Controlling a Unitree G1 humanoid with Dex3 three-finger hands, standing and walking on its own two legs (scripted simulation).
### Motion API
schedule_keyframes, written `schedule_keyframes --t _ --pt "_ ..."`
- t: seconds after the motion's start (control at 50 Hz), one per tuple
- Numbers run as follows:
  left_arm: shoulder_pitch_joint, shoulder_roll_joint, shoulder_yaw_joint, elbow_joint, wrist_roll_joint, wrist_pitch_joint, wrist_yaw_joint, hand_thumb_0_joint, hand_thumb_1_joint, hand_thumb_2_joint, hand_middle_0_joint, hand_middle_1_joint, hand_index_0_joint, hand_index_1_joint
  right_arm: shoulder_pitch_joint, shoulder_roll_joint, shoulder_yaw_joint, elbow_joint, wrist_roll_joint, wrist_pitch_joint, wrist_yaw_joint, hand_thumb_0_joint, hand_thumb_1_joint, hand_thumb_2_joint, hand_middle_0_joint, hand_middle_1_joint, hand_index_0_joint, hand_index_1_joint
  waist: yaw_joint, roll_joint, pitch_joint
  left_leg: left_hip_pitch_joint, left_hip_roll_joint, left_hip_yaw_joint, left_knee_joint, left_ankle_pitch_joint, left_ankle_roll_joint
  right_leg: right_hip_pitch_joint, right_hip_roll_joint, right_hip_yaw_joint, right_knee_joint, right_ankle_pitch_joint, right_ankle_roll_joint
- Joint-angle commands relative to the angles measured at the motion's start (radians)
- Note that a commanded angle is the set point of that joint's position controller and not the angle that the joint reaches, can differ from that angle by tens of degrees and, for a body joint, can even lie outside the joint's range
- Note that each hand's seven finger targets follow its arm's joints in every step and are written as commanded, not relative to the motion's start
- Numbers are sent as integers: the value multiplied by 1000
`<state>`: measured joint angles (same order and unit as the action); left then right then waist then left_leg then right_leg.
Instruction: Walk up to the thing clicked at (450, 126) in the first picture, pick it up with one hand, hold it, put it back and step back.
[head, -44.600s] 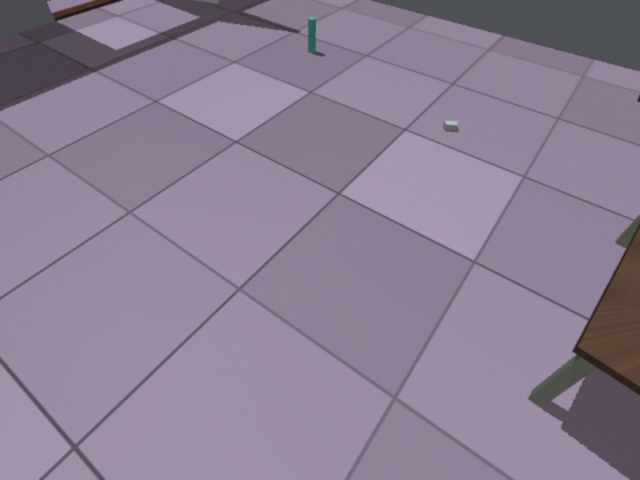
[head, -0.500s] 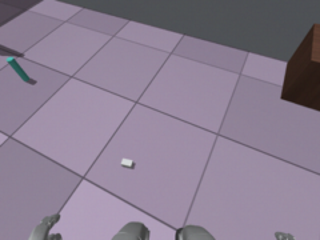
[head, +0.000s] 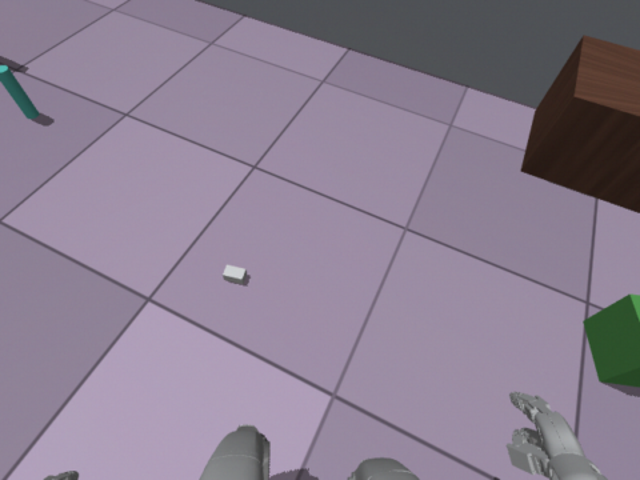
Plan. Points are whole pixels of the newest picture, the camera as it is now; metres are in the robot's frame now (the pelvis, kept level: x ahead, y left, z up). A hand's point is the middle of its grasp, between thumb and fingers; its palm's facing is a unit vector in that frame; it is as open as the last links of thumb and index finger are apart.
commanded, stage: step back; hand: left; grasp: from above
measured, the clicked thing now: (235, 274) +0.73 +0.26 -0.73
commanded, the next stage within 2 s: stand in 1.64 s
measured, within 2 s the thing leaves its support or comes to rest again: neither
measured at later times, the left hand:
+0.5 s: hand out of the picture -0.06 +0.25 -0.14, palm faces +0.08 -0.92 -0.37, open 7.3 cm
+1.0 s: hand out of the picture -0.23 +0.23 -0.12, palm faces +0.09 -0.90 -0.42, open 7.4 cm
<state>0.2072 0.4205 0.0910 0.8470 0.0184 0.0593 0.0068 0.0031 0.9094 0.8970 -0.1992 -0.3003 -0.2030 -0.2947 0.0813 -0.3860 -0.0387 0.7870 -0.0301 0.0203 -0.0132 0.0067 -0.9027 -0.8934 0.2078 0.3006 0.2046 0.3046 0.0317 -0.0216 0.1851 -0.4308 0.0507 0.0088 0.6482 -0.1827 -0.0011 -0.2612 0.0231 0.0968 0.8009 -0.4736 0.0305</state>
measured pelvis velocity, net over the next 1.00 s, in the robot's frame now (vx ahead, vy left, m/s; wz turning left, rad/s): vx -0.26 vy -0.05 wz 0.10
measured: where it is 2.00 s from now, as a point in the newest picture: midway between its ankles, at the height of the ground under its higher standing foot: outside the picture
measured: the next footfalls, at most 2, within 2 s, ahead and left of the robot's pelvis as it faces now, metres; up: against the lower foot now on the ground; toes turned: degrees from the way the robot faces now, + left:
right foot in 0.02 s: -0.01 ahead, -0.14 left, +0.00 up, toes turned +4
left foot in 0.38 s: -0.11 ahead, +0.09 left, +0.00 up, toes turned +3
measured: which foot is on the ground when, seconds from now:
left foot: down 0.00-0.06, up 0.08-0.36, down 0.38-0.74, up 0.76-0.98, down 1.00-1.00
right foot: up 0.00-0.00, down 0.02-0.40, up 0.42-0.68, down 0.70-1.00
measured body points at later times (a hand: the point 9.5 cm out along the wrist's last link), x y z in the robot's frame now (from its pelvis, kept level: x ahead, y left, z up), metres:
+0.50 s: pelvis -0.17 -0.02 +0.01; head -0.11 +0.00 +0.45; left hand -0.07 +0.30 -0.11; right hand -0.07 -0.32 -0.11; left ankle -0.15 +0.09 -0.72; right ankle -0.13 -0.15 -0.66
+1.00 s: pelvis -0.26 -0.05 +0.01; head -0.24 -0.06 +0.46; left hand -0.24 +0.28 -0.10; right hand -0.19 -0.36 -0.12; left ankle -0.26 +0.08 -0.71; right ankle -0.28 -0.18 -0.72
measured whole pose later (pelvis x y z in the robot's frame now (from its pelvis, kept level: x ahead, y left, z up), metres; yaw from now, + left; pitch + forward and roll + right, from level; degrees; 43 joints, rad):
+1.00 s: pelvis -0.26 -0.05 +0.01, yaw +5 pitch -2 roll +0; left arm 0.25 0.37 0.06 0.94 0.04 -0.02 -0.01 0.00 0.90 0.90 -0.20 -0.30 -0.21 -0.30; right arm 0.26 -0.41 -0.06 0.99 -0.03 0.02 0.02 0.01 -0.91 -0.89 0.20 0.30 0.20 0.30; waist 0.02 0.04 0.07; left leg -0.28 -0.01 -0.05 0.63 -0.41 -0.01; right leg -0.20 -0.03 -0.02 0.60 -0.37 0.01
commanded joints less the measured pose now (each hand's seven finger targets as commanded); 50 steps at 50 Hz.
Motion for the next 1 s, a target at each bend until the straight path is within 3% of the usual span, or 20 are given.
schedule_keyframes --t 0.0,0.04,0.06,0.08,0.14,0.24,0.32,0.34,0.36,0.38,0.4,0.42,0.48,0.6,0.66,0.7,0.74,0.8,0.88,0.98 --pt "168 143 46 3 11 -41 4 0 900 900 -200 -300 -200 -300 1 -267 -84 -56 14 19 -7 0 -900 -900 200 300 200 300 21 194 -300 159 134 -181 -69 94 137 127 -2 -86 -386 227 -53" --pt "93 294 86 -42 29 -38 -1 0 900 900 -200 -300 -200 -300 -24 -174 -63 -86 28 15 -13 0 -900 -900 200 300 200 300 26 -213 -192 -150 -143 -96 197 -314 19 54 -278 366 -494 101 -190" --pt "-6 383 99 -88 38 -36 2 0 900 900 -200 -300 -200 -300 -23 -215 -81 -77 17 20 -28 0 -900 -900 200 300 200 300 48 -321 -139 -69 -126 -135 436 -433 -12 -191 -452 543 -564 66 -336" --pt "-82 347 90 -116 30 -41 10 0 900 900 -200 -300 -200 -300 14 -252 -96 -54 25 21 -25 0 -900 -900 200 300 200 300 2 -289 -88 3 -86 -207 541 -401 -6 -318 -463 519 -582 63 -330" --pt "-181 198 56 -131 28 -45 17 0 900 900 -200 -300 -200 -300 111 -193 -69 10 34 15 -16 0 -900 -900 200 300 200 300 -76 -133 -96 -46 -191 -171 568 -260 -3 -143 -223 101 -406 399 -197" --pt "-17 181 56 -122 35 -33 30 0 900 900 -200 -300 -200 -300 77 -157 -41 -17 23 -11 -25 0 -900 -900 200 300 200 300 29 -176 -196 -102 -125 -86 231 -332 -26 213 -224 90 -283 629 -210" --pt "-50 192 48 -145 9 -9 29 0 900 900 -200 -300 -200 -300 188 -161 -58 24 4 -19 -23 0 -900 -900 200 300 200 300 -15 -178 -282 120 -84 -7 -236 -101 2 216 -235 79 -122 702 -182" --pt "-45 175 38 -150 4 -2 25 0 900 900 -200 -300 -200 -300 196 -171 -66 35 2 -19 -23 0 -900 -900 200 300 200 300 -12 -140 -285 196 -76 -31 -306 41 11 146 -205 64 -99 624 -148" --pt "-19 146 24 -156 2 0 20 0 900 900 -200 -300 -200 -300 181 -236 -87 29 -10 -17 -23 0 -900 -900 200 300 200 300 2 -19 -304 320 62 -227 -277 177 59 -39 -140 33 -34 442 -100" --pt "-20 111 17 -155 -8 0 20 0 900 900 -200 -300 -200 -300 143 -317 -102 12 -20 -9 -19 0 -900 -900 200 300 200 300 8 182 -280 380 241 -445 -271 342 158 -254 17 -71 128 1 -57" --pt "-104 161 35 -162 -4 2 39 0 900 900 -200 -300 -200 -300 129 -395 -108 -9 -13 -6 -12 0 -900 -900 200 300 200 300 -66 266 -257 153 367 -544 -302 311 298 -169 30 5 302 -227 -41" --pt "-112 183 40 -144 2 5 40 0 900 900 -200 -300 -200 -300 79 -358 -106 -8 -12 -14 -19 0 -900 -900 200 300 200 300 -48 234 -193 53 373 -544 -324 251 313 -128 12 67 412 -172 -45" --pt "-29 163 41 -93 -15 7 21 0 900 900 -200 -300 -200 -300 -4 -241 -65 -27 -15 -14 -25 0 -900 -900 200 300 200 300 24 136 -171 94 187 -228 -245 332 216 -175 75 88 511 -34 -52" --pt "-27 139 21 -62 3 -49 1 0 900 900 -200 -300 -200 -300 83 -225 -78 0 -12 -13 -4 0 -900 -900 200 300 200 300 -65 199 -244 337 147 -226 -241 -188 207 -132 -4 -40 -74 -48 -11" --pt "82 126 26 30 10 -84 10 0 900 900 -200 -300 -200 -300 57 -251 -83 16 -13 16 8 0 -900 -900 200 300 200 300 -12 196 -255 235 120 -156 -116 -184 164 103 18 -118 -526 114 -45" --pt "83 215 49 49 41 -101 17 0 900 900 -200 -300 -200 -300 72 -136 -49 -1 1 14 11 0 -900 -900 200 300 200 300 -14 -72 -192 -123 -22 -73 130 -307 49 241 -158 270 -533 -8 -113" --pt "-83 346 71 -11 44 -93 19 0 900 900 -200 -300 -200 -300 -1 -220 -81 12 -6 8 1 0 -900 -900 200 300 200 300 16 -181 -37 19 -22 -185 290 -338 -8 -288 -433 559 -633 -466 -281" --pt "-145 194 36 -13 29 -113 18 0 900 900 -200 -300 -200 -300 47 -191 -70 68 19 -13 21 0 -900 -900 200 300 200 300 -41 -63 -14 -15 -75 -149 231 -202 -8 -90 -236 196 -532 -29 -190" --pt "13 228 49 35 30 -114 5 0 900 900 -200 -300 -200 -300 23 -174 -51 59 2 -31 29 0 -900 -900 200 300 200 300 37 -153 -77 -34 -73 -78 75 -264 -17 88 -225 157 -488 16 -176" --pt "-9 199 28 19 15 -87 -5 0 900 900 -200 -300 -200 -300 132 -168 -74 114 -3 -67 25 0 -900 -900 200 300 200 300 -18 -125 -171 260 -98 8 -281 -102 14 73 -202 31 -269 332 -151"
